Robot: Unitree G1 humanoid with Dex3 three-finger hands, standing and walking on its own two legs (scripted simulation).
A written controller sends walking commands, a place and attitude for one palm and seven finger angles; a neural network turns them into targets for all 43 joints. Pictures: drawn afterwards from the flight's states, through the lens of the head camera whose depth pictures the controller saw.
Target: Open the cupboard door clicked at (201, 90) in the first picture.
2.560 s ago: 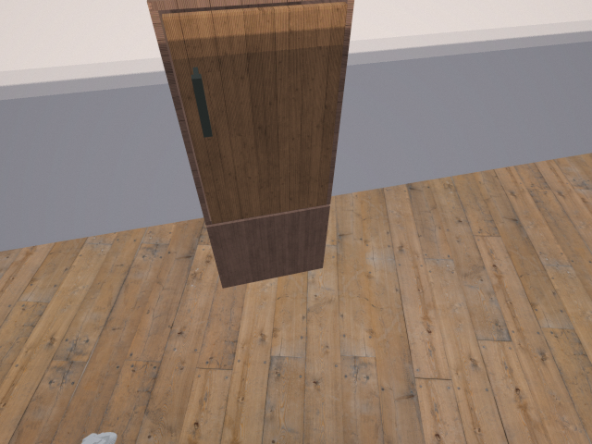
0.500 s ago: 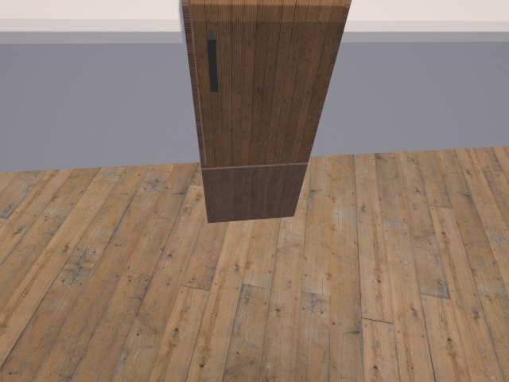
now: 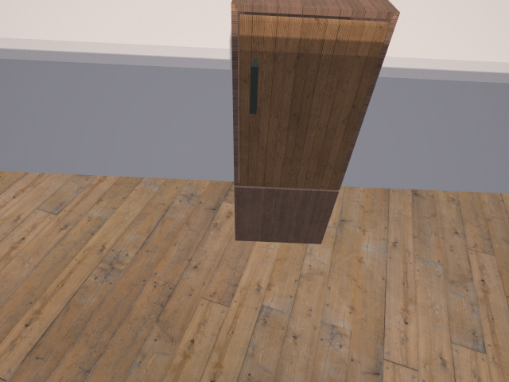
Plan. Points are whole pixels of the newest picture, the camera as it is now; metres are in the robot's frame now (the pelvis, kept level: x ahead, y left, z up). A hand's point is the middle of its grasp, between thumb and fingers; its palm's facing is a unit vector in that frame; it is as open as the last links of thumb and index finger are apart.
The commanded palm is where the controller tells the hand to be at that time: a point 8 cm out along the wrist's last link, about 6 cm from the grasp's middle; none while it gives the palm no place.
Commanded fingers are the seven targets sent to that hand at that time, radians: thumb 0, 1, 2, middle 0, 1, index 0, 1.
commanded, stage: take the last steps up to it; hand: left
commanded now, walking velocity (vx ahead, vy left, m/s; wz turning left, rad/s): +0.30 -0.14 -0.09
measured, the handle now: (254, 86) +0.84 +0.07 +0.06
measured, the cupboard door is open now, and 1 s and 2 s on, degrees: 0 0 0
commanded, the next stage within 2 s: come to a stop and stand still in 0.68 s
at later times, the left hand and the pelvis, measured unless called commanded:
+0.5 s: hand (193, 336) +0.25 +0.14 -0.18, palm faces -0.12 -0.98 -0.17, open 7.4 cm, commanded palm none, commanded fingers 0.00 0.90 0.90 -0.20 -0.30 -0.20 -0.30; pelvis +0.14 -0.04 -0.01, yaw -5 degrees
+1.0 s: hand (231, 309) +0.31 +0.07 -0.19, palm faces +0.02 -0.99 -0.14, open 7.3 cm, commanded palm none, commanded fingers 0.00 0.90 0.90 -0.20 -0.30 -0.20 -0.30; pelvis +0.30 -0.09 +0.00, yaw -4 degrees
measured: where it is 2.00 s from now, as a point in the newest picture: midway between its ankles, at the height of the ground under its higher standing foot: outside the picture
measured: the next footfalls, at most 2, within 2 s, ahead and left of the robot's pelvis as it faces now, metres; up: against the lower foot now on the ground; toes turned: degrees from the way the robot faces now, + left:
left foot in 0.06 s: +0.06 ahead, +0.12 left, +0.00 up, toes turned +7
right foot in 0.54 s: +0.30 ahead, -0.19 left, +0.00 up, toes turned -12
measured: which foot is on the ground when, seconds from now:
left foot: up 0.00-0.04, down 0.06-0.54, up 0.56-0.86, down 0.88-1.00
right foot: down 0.00-0.06, up 0.08-0.52, down 0.54-0.96, up 0.98-1.00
